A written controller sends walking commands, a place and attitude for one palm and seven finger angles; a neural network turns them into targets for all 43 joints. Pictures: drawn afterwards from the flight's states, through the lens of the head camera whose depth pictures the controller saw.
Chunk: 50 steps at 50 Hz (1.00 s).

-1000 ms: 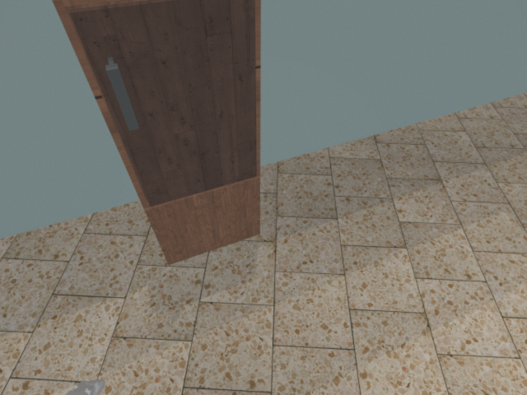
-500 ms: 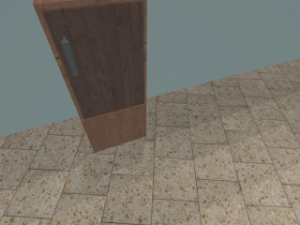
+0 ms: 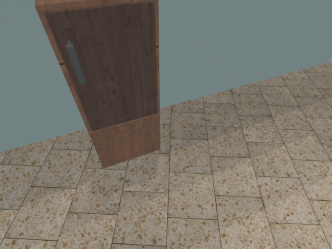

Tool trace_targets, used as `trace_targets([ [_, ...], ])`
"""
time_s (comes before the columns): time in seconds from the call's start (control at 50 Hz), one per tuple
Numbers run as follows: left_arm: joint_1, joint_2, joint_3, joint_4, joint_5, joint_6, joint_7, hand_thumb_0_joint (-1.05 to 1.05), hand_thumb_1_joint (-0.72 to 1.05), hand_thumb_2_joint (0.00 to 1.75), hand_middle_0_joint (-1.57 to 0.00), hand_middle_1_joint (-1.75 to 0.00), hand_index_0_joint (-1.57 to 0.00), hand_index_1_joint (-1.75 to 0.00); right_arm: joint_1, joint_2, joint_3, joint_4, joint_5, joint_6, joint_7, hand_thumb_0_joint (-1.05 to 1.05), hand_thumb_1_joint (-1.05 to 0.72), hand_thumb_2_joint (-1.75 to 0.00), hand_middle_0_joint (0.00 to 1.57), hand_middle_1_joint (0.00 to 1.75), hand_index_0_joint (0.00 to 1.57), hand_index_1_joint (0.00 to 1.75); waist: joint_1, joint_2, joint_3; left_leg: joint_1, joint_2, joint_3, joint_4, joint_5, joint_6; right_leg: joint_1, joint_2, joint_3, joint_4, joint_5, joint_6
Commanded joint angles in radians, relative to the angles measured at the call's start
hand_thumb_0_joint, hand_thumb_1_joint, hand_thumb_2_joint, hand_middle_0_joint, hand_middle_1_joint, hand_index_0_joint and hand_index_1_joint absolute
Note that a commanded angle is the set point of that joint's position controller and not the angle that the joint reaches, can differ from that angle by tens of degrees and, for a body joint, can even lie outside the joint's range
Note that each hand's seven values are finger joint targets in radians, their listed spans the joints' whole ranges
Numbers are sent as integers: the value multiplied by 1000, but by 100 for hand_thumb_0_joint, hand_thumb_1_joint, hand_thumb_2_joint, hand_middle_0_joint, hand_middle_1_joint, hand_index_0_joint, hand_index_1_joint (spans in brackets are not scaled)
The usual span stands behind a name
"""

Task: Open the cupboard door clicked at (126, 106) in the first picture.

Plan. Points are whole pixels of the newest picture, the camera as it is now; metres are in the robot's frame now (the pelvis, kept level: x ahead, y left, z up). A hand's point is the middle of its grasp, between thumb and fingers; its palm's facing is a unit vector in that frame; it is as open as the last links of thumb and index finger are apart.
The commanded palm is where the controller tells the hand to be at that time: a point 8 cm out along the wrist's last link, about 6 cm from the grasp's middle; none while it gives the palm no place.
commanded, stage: look at it before walking up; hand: left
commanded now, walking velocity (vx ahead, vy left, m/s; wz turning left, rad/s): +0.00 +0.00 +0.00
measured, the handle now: (75, 62) +0.73 +0.39 +0.06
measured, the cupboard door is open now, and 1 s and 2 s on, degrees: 0 0 0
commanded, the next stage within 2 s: turn to face it in 0.54 s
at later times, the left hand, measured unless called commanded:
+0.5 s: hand out of the picture +0.08 +0.25 -0.16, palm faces -0.03 -0.94 -0.33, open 7.4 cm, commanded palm none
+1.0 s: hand out of the picture +0.04 +0.24 -0.19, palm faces +0.13 -0.96 -0.26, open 7.4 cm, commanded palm none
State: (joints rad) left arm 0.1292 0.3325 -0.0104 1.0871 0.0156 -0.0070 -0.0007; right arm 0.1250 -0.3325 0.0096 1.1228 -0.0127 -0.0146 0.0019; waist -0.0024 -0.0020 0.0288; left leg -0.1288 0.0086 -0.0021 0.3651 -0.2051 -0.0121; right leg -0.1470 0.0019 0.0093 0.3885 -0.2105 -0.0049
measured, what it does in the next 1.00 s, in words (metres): stands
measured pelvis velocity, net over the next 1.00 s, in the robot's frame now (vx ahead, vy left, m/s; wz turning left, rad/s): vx -0.01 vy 0.02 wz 0.18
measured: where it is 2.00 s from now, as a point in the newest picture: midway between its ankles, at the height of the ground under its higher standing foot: outside the picture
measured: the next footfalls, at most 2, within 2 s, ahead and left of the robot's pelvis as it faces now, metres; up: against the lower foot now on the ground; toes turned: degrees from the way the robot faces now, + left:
right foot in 1.46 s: +0.04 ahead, -0.10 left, +0.00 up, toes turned +17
left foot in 1.82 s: -0.03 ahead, +0.14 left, +0.00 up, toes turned +29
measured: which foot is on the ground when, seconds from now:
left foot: down 0.00-1.00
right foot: down 0.00-1.00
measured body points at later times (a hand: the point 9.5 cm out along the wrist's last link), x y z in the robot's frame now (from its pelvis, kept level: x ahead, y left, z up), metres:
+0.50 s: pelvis +0.01 +0.00 +0.00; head +0.01 +0.01 +0.45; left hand +0.08 +0.30 -0.13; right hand +0.08 -0.29 -0.13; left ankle +0.00 +0.13 -0.75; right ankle +0.00 -0.12 -0.75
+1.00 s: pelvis -0.01 +0.02 -0.02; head +0.02 +0.04 +0.43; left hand +0.03 +0.29 -0.17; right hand +0.09 -0.23 -0.16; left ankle -0.01 +0.12 -0.74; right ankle +0.00 -0.11 -0.75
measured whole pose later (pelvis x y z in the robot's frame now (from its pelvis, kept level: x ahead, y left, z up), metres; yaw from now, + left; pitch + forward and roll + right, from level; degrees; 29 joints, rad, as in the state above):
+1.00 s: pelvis -0.01 +0.02 -0.02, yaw +10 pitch -1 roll -1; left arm 0.16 0.26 0.01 0.96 0.03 0.03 0.02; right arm 0.19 -0.24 -0.03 1.00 -0.01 0.04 0.01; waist -0.02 -0.03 0.09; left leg -0.32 0.00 0.04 0.70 -0.38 -0.02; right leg -0.23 -0.10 -0.13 0.62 -0.35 0.03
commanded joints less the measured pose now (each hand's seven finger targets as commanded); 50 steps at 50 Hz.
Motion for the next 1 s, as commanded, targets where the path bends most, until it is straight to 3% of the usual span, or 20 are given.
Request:
trace_targets([
  [0.0,-42,211,45,-66,-4,-21,12,0,90,90,-20,-30,-20,-30,-48,-201,-44,-66,4,-21,-17,0,-90,-90,20,30,20,30,5,-3,-53,4,107,-86,-56,99,38,-7,-119,106,-74,95,-24],
  [0.2,-43,212,44,-64,-4,-21,12,0,90,90,-20,-30,-20,-30,-51,-201,-45,-65,4,-19,-16,0,-90,-90,20,30,20,30,2,0,-45,4,108,-87,-61,96,36,-13,-117,108,-79,95,-24],
  [0.42,-33,214,44,-58,-5,-25,13,0,90,90,-20,-30,-20,-30,-57,-206,-44,-66,6,-22,-19,0,-90,-90,20,30,20,30,4,1,-82,37,113,-83,-52,184,37,24,-124,96,-64,204,-23],
  [0.64,-37,217,45,-61,-4,-21,13,0,90,90,-20,-30,-20,-30,-69,-212,-43,-70,5,-21,-17,0,-90,-90,20,30,20,30,7,18,-57,19,109,-94,-62,178,39,25,-125,83,-70,174,-17],
  [0.66,-37,214,48,-64,-5,-18,14,0,90,90,-20,-30,-20,-30,-64,-204,-42,-75,5,-18,-16,0,-90,-90,20,30,20,30,5,14,-61,8,108,-99,-49,203,38,34,-127,73,-52,189,-15],
  [0.72,20,116,37,-69,-6,11,26,0,90,90,-20,-30,-20,-30,-13,-98,-27,-82,3,6,-11,0,-90,-90,20,30,20,30,12,15,-71,-53,101,-101,12,259,30,39,-140,32,22,207,10],
  [0.74,35,113,38,-77,-6,18,29,0,90,90,-20,-30,-20,-30,-10,-94,-29,-90,2,15,-11,0,-90,-90,20,30,20,30,17,12,-57,-84,96,-106,37,256,29,31,-145,29,36,207,12],
  [0.78,52,128,49,-98,-3,24,32,0,90,90,-20,-30,-20,-30,0,-97,-38,-118,1,26,-9,0,-90,-90,20,30,20,30,21,-8,-57,-149,81,-115,96,250,30,40,-169,31,60,214,1],
  [0.82,80,154,66,-125,-1,26,35,0,90,90,-20,-30,-20,-30,6,-88,-51,-152,2,36,-7,0,-90,-90,20,30,20,30,29,-93,-79,-203,34,-75,230,183,18,49,-258,86,38,229,-52],
  [0.84,83,168,74,-140,3,26,38,0,90,90,-20,-30,-20,-30,14,-78,-58,-168,2,42,-7,0,-90,-90,20,30,20,30,28,-155,-80,-228,10,-39,326,55,8,41,-323,120,16,263,-98],
  [0.86,83,170,78,-157,6,24,41,0,90,90,-20,-30,-20,-30,14,-66,-64,-182,1,48,-8,0,-90,-90,20,30,20,30,30,-213,-58,-263,-7,-11,431,-207,-2,18,-384,154,-8,311,-154],
  [0.88,69,168,82,-171,12,24,46,0,90,90,-20,-30,-20,-30,25,-63,-72,-192,2,50,-8,0,-90,-90,20,30,20,30,24,-209,-45,-273,9,-5,526,-308,-3,-10,-424,151,-11,358,-191],
  [0.9,43,160,83,-185,18,22,46,0,90,90,-20,-30,-20,-30,35,-42,-75,-196,4,50,-3,0,-90,-90,20,30,20,30,6,-176,-22,-257,28,-1,526,-329,-8,-42,-408,100,13,408,-189],
  [0.92,15,156,84,-197,19,20,43,0,90,90,-20,-30,-20,-30,72,-25,-75,-194,8,46,2,0,-90,-90,20,30,20,30,-20,-161,-23,-227,44,4,437,-298,-11,-52,-389,50,66,437,-162],
  [0.94,7,150,85,-205,15,22,40,0,90,90,-20,-30,-20,-30,114,-14,-74,-190,8,43,6,0,-90,-90,20,30,20,30,-35,-161,-43,-167,36,37,321,-195,-13,-62,-360,1,124,411,-122],
  [0.96,13,137,87,-210,6,26,37,0,90,90,-20,-30,-20,-30,162,-18,-75,-180,2,39,6,0,-90,-90,20,30,20,30,-53,-117,-64,-48,28,52,189,-30,-7,-138,-324,-50,205,309,-70],
  [0.98,38,83,79,-223,0,36,33,0,90,90,-20,-30,-20,-30,196,-75,-86,-183,-7,29,6,0,-90,-90,20,30,20,30,-62,104,-72,29,139,-159,48,120,47,-274,-203,-121,404,49,9],
])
